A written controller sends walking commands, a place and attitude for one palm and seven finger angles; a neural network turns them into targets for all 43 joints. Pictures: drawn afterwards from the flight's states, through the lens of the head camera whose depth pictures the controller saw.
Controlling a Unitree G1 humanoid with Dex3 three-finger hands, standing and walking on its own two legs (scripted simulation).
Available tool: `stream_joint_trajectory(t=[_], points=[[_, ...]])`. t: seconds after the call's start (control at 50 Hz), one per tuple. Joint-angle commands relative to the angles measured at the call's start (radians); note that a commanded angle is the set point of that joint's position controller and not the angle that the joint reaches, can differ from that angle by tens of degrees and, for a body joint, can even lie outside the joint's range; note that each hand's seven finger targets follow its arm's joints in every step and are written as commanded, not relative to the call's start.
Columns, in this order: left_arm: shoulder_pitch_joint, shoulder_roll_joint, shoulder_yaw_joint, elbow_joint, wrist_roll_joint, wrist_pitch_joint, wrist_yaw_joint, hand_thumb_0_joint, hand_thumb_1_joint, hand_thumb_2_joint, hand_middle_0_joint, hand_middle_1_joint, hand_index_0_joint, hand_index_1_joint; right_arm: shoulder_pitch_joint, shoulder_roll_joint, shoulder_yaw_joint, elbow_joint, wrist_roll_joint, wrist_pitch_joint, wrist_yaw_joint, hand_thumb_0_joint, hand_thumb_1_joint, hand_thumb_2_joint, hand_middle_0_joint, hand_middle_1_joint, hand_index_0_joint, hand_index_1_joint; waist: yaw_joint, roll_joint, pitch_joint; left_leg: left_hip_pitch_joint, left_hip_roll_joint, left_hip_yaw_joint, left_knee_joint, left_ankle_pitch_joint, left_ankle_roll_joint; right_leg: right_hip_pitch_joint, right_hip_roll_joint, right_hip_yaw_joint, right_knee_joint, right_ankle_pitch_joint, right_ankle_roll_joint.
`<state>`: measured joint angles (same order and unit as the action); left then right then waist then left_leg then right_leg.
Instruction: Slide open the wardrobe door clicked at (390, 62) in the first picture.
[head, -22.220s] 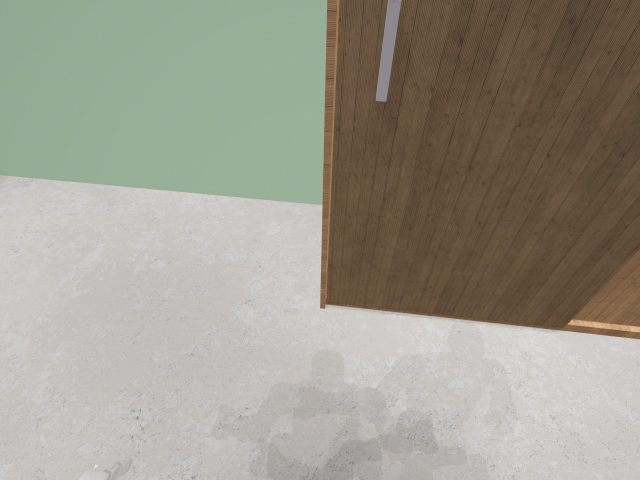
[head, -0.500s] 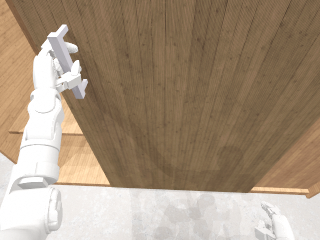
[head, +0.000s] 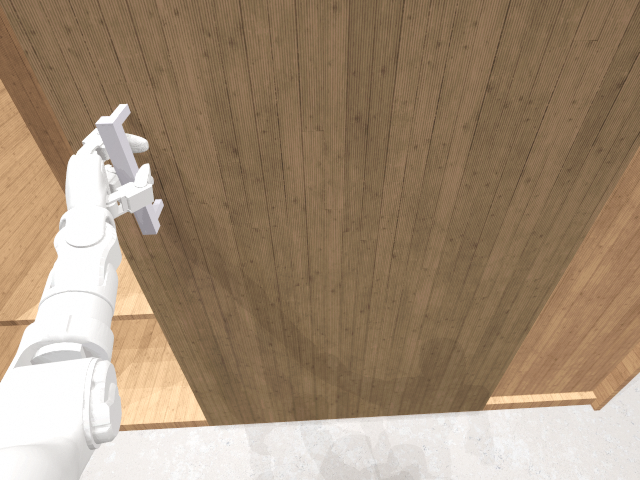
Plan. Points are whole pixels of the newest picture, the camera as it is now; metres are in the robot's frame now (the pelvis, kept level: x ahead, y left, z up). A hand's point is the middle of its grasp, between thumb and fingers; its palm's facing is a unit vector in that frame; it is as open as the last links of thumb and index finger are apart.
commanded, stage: stop walking and hold the door there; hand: left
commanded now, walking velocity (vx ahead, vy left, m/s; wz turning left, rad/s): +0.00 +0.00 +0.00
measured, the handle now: (136, 172) +0.47 +0.25 +0.19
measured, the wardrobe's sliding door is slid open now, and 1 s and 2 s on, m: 0.44 0.43 0.43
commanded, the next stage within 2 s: loosen the grip on the handle in 1.58 s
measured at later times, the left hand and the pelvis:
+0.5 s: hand (138, 189) +0.43 +0.23 +0.20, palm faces +0.27 -0.94 -0.22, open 5.9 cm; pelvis -0.01 +0.01 +0.00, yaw +1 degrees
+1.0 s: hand (131, 191) +0.43 +0.24 +0.20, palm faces +0.07 -0.98 -0.17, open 5.8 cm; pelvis -0.05 +0.11 -0.01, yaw -4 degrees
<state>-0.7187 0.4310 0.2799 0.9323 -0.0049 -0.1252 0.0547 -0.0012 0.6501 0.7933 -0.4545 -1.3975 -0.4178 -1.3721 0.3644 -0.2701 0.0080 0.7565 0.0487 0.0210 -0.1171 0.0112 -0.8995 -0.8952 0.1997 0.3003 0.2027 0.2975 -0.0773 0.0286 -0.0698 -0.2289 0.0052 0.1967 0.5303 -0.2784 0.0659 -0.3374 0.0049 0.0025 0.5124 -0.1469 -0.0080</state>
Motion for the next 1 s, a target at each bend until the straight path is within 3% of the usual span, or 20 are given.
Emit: stream_joint_trajectory(t=[0.0, 0.04, 0.24, 0.34, 0.4, 0.46, 0.54, 0.62, 0.64, 0.66, 0.68, 0.72, 0.74, 0.8, 0.82, 0.84, 0.86, 0.88, 0.94, 0.98], points=[[-0.370, 0.347, 0.091, -0.167, -0.011, -0.054, 0.043, 0.000, 0.900, 0.900, -0.450, -1.400, -0.450, -1.400, -0.117, -0.167, -0.053, -0.143, -0.005, -0.060, -0.021, 0.000, -0.900, -0.900, 0.200, 0.300, 0.200, 0.300, 0.089, -0.037, -0.142, -0.014, 0.165, -0.191, -0.152, 0.005, -0.026, 0.083, -0.102, 0.093, -0.080, -0.048, -0.001], [-0.353, 0.376, 0.116, -0.156, -0.010, -0.056, 0.043, 0.000, 0.900, 0.900, -0.450, -1.400, -0.450, -1.400, -0.112, -0.170, -0.057, -0.139, -0.007, -0.062, -0.024, 0.000, -0.900, -0.900, 0.200, 0.300, 0.200, 0.300, 0.090, -0.090, -0.141, -0.009, 0.148, -0.178, -0.130, -0.007, -0.030, 0.074, -0.116, 0.124, -0.110, -0.060, -0.005], [-0.341, 0.356, 0.105, -0.227, -0.012, -0.070, 0.037, 0.000, 0.900, 0.900, -0.450, -1.400, -0.450, -1.400, -0.132, -0.162, -0.056, -0.161, -0.006, -0.073, -0.026, 0.000, -0.900, -0.900, 0.200, 0.300, 0.200, 0.300, 0.092, -0.067, -0.175, 0.048, 0.155, -0.180, -0.131, 0.070, -0.028, 0.075, -0.107, 0.107, -0.099, 0.004, -0.002], [-0.320, 0.413, 0.137, -0.245, 0.000, -0.058, 0.043, 0.000, 0.900, 0.900, -0.450, -1.400, -0.450, -1.400, -0.135, -0.172, -0.077, -0.186, -0.002, -0.039, -0.016, 0.000, -0.900, -0.900, 0.200, 0.300, 0.200, 0.300, 0.089, -0.104, -0.194, -0.033, 0.066, -0.136, 0.034, -0.010, -0.058, 0.145, -0.269, 0.270, -0.168, 0.076, -0.060], [-0.341, 0.453, 0.161, -0.259, 0.006, -0.042, 0.043, 0.000, 0.900, 0.900, -0.450, -1.400, -0.450, -1.400, -0.157, -0.169, -0.080, -0.208, 0.003, -0.022, -0.005, 0.000, -0.900, -0.900, 0.200, 0.300, 0.200, 0.300, 0.110, -0.184, -0.195, -0.173, 0.023, -0.197, 0.208, -0.190, -0.075, 0.232, -0.386, 0.373, -0.212, 0.165, -0.121], [-0.392, 0.404, 0.122, -0.284, 0.001, -0.020, 0.036, 0.000, 0.900, 0.900, -0.450, -1.400, -0.450, -1.400, -0.163, -0.157, -0.073, -0.203, 0.007, -0.028, 0.005, 0.000, -0.900, -0.900, 0.200, 0.300, 0.200, 0.300, 0.102, -0.209, -0.231, -0.236, 0.022, -0.267, 0.345, -0.240, -0.079, 0.289, -0.447, 0.356, -0.161, 0.303, -0.174], [-0.414, 0.447, 0.166, -0.280, 0.011, -0.029, 0.033, 0.000, 0.900, 0.900, -0.450, -1.400, -0.450, -1.400, -0.178, -0.146, -0.059, -0.187, -0.019, -0.012, 0.001, 0.000, -0.900, -0.900, 0.200, 0.300, 0.200, 0.300, 0.095, -0.222, -0.288, -0.100, -0.015, -0.166, 0.209, -0.189, -0.090, 0.238, -0.362, 0.192, -0.146, 0.199, -0.101], [-0.535, 0.363, 0.096, -0.296, -0.008, -0.062, 0.014, 0.000, 0.900, 0.900, -0.450, -1.400, -0.450, -1.400, -0.181, -0.141, -0.064, -0.165, -0.022, 0.003, 0.006, 0.000, -0.900, -0.900, 0.200, 0.300, 0.200, 0.300, 0.062, -0.226, -0.241, 0.152, -0.024, -0.051, -0.087, -0.066, -0.073, 0.072, -0.243, 0.038, -0.112, -0.102, 0.018], [-0.582, 0.330, 0.075, -0.315, -0.012, -0.080, 0.008, 0.000, 0.900, 0.900, -0.450, -1.400, -0.450, -1.400, -0.179, -0.154, -0.073, -0.168, -0.022, 0.004, 0.008, 0.000, -0.900, -0.900, 0.200, 0.300, 0.200, 0.300, 0.060, -0.111, -0.227, 0.165, 0.044, -0.116, -0.141, -0.087, -0.037, 0.019, -0.179, -0.011, -0.002, -0.148, 0.041], [-0.613, 0.272, 0.032, -0.343, -0.030, -0.099, 0.002, 0.000, 0.900, 0.900, -0.450, -1.400, -0.450, -1.400, -0.197, -0.172, -0.080, -0.185, -0.014, 0.004, 0.006, 0.000, -0.900, -0.900, 0.200, 0.300, 0.200, 0.300, 0.060, 0.100, -0.184, 0.176, 0.182, -0.267, -0.182, -0.058, 0.029, -0.076, -0.063, -0.128, 0.180, -0.212, 0.080], [-0.618, 0.286, 0.060, -0.283, -0.033, -0.099, 0.010, 0.000, 0.900, 0.900, -0.450, -1.400, -0.450, -1.400, -0.204, -0.187, -0.080, -0.187, -0.013, 0.002, 0.004, 0.000, -0.900, -0.900, 0.200, 0.300, 0.200, 0.300, 0.083, 0.179, -0.150, 0.119, 0.304, -0.385, -0.220, 0.116, 0.105, -0.120, 0.002, -0.150, 0.388, -0.289, 0.071], [-0.669, 0.230, 0.009, -0.309, -0.024, -0.097, 0.001, 0.000, 0.900, 0.900, -0.450, -1.400, -0.450, -1.400, -0.195, -0.144, -0.071, -0.189, -0.007, -0.008, 0.021, 0.000, -0.900, -0.900, 0.200, 0.300, 0.200, 0.300, 0.089, 0.044, -0.186, 0.080, 0.324, -0.351, -0.179, 0.167, 0.139, -0.121, -0.040, -0.043, 0.466, -0.344, 0.040], [-0.702, 0.166, -0.047, -0.329, -0.031, -0.099, -0.008, 0.000, 0.900, 0.900, -0.450, -1.400, -0.450, -1.400, -0.196, -0.145, -0.065, -0.187, 0.000, -0.023, 0.015, 0.000, -0.900, -0.900, 0.200, 0.300, 0.200, 0.300, 0.085, 0.024, -0.188, 0.066, 0.305, -0.291, -0.118, 0.235, 0.114, -0.073, -0.047, -0.051, 0.351, -0.326, 0.035], [-0.634, 0.277, 0.028, -0.313, -0.004, -0.091, 0.010, 0.000, 0.900, 0.900, -0.450, -1.400, -0.450, -1.400, -0.173, -0.163, -0.056, -0.159, -0.001, -0.053, 0.003, 0.000, -0.900, -0.900, 0.200, 0.300, 0.200, 0.300, 0.095, 0.067, -0.219, 0.004, 0.224, -0.164, 0.070, 0.280, -0.002, 0.203, -0.056, -0.063, -0.013, -0.118, 0.004], [-0.624, 0.312, 0.046, -0.311, 0.005, -0.085, 0.019, 0.000, 0.900, 0.900, -0.450, -1.400, -0.450, -1.400, -0.165, -0.154, -0.058, -0.155, -0.003, -0.059, 0.001, 0.000, -0.900, -0.900, 0.200, 0.300, 0.200, 0.300, 0.087, -0.040, -0.248, -0.090, 0.165, -0.093, 0.186, 0.177, -0.040, 0.307, -0.166, 0.073, -0.068, -0.046, -0.048], [-0.629, 0.335, 0.053, -0.318, 0.011, -0.077, 0.024, 0.000, 0.900, 0.900, -0.450, -1.400, -0.450, -1.400, -0.169, -0.141, -0.060, -0.161, -0.010, -0.065, -0.002, 0.000, -0.900, -0.900, 0.200, 0.300, 0.200, 0.300, 0.077, -0.196, -0.235, -0.222, 0.070, -0.080, 0.290, -0.044, -0.085, 0.359, -0.316, 0.297, -0.135, 0.046, -0.134], [-0.568, 0.362, 0.091, -0.280, 0.009, -0.057, 0.030, 0.000, 0.900, 0.900, -0.450, -1.400, -0.450, -1.400, -0.179, -0.150, -0.061, -0.154, -0.018, -0.072, -0.005, 0.000, -0.900, -0.900, 0.200, 0.300, 0.200, 0.300, 0.095, -0.208, -0.173, -0.296, 0.046, -0.155, 0.392, -0.273, -0.092, 0.341, -0.400, 0.364, -0.201, 0.132, -0.201], [-0.525, 0.387, 0.126, -0.282, 0.014, -0.039, 0.031, 0.000, 0.900, 0.900, -0.450, -1.400, -0.450, -1.400, -0.153, -0.136, -0.058, -0.146, -0.010, -0.090, -0.005, 0.000, -0.900, -0.900, 0.200, 0.300, 0.200, 0.300, 0.098, -0.255, -0.214, -0.257, 0.060, -0.203, 0.405, -0.297, -0.077, 0.333, -0.350, 0.269, -0.165, 0.062, -0.178], [-0.611, 0.333, 0.085, -0.330, 0.002, -0.039, 0.030, 0.000, 0.900, 0.900, -0.450, -1.400, -0.450, -1.400, -0.144, -0.114, -0.028, -0.109, -0.023, -0.115, -0.015, 0.000, -0.900, -0.900, 0.200, 0.300, 0.200, 0.300, 0.069, -0.285, -0.232, -0.103, 0.052, -0.136, 0.186, -0.151, -0.073, 0.216, -0.252, 0.088, -0.097, -0.032, -0.132], [-0.616, 0.294, 0.046, -0.311, -0.010, -0.048, 0.022, 0.000, 0.900, 0.900, -0.450, -1.400, -0.450, -1.400, -0.139, -0.127, -0.023, -0.083, -0.030, -0.115, -0.020, 0.000, -0.900, -0.900, 0.200, 0.300, 0.200, 0.300, 0.044, -0.107, -0.219, 0.082, 0.076, -0.149, -0.051, 0.025, -0.059, 0.075, -0.152, -0.024, 0.032, -0.140, -0.053]])
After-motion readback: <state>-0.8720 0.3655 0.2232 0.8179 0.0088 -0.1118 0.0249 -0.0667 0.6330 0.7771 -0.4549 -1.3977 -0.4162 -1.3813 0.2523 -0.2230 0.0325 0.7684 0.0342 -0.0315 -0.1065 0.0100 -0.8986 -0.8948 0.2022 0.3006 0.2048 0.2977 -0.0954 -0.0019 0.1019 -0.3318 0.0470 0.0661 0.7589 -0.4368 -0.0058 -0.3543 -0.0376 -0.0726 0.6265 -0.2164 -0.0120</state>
